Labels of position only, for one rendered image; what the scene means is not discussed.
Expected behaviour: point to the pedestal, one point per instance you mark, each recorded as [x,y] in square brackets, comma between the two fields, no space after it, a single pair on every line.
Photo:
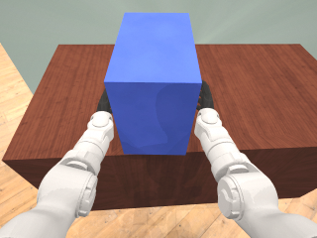
[265,95]

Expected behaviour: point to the left robot upper arm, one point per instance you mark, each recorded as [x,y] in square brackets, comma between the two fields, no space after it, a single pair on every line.
[66,194]

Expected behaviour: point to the robot left forearm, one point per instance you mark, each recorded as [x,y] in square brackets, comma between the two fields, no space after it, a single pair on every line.
[91,148]

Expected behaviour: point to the robot right forearm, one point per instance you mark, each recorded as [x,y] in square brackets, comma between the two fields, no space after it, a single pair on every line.
[219,148]

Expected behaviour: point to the right robot hand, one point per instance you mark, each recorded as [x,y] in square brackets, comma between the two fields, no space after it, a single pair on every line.
[206,100]

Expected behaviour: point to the left robot hand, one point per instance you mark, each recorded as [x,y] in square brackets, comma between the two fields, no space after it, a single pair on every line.
[104,104]

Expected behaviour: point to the right robot upper arm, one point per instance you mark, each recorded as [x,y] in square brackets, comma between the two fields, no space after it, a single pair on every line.
[251,201]

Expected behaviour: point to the carton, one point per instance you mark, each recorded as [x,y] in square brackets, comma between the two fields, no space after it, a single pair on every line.
[153,83]

